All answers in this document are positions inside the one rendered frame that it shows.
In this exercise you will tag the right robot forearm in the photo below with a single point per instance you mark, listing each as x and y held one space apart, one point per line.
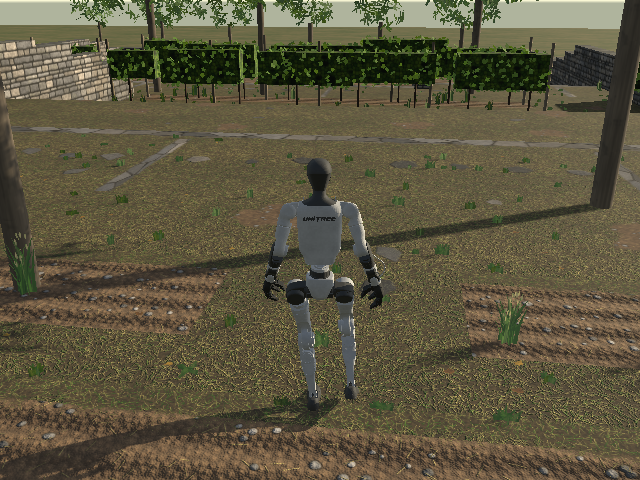
370 268

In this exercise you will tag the left robot hand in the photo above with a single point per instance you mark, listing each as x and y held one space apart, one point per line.
274 286

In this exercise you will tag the robot right upper arm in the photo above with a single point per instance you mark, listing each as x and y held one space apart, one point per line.
351 211

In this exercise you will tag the humanoid robot torso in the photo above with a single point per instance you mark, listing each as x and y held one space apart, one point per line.
319 236

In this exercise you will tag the robot right shin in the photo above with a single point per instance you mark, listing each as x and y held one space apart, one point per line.
349 353

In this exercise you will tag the right robot hand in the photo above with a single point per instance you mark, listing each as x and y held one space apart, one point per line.
378 293

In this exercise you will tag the robot left upper arm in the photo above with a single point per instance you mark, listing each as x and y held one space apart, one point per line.
287 212

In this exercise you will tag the left robot forearm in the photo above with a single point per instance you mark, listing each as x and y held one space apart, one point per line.
273 266

